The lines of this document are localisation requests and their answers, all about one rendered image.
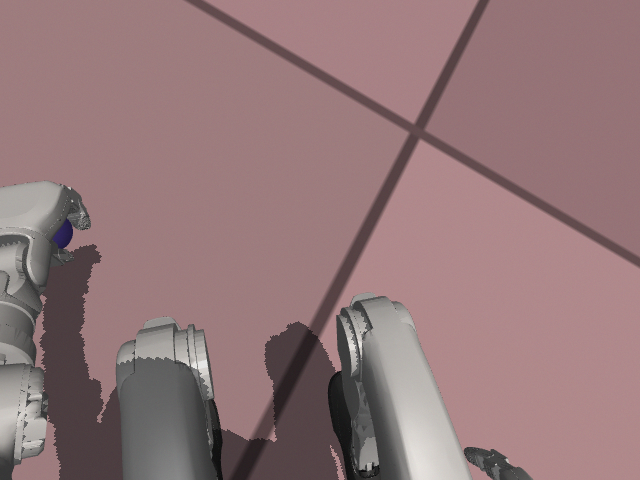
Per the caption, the left robot arm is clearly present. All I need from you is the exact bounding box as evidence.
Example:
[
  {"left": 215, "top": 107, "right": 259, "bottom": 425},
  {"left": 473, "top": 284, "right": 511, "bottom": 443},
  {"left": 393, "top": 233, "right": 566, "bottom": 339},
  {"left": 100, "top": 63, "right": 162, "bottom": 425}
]
[{"left": 0, "top": 228, "right": 52, "bottom": 480}]

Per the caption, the right robot hand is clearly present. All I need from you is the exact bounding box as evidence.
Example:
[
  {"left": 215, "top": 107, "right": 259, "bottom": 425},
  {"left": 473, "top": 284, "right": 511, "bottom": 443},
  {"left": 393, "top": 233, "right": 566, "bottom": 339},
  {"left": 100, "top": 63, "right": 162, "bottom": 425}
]
[{"left": 464, "top": 447, "right": 533, "bottom": 480}]

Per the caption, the left robot hand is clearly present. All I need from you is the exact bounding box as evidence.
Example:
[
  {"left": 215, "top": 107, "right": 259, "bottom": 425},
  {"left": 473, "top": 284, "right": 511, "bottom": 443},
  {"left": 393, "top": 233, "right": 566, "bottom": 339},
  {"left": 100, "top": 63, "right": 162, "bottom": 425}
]
[{"left": 0, "top": 181, "right": 91, "bottom": 267}]

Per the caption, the right robot foot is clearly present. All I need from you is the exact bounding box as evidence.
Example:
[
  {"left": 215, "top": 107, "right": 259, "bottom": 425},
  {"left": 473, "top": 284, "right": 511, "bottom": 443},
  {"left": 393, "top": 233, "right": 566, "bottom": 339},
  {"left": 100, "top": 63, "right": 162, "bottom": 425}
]
[{"left": 328, "top": 371, "right": 381, "bottom": 480}]

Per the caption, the ball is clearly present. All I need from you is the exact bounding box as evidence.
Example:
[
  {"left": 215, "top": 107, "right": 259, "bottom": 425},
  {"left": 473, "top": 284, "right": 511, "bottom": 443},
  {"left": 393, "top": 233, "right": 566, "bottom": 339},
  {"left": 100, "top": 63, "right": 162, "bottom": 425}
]
[{"left": 52, "top": 219, "right": 73, "bottom": 249}]

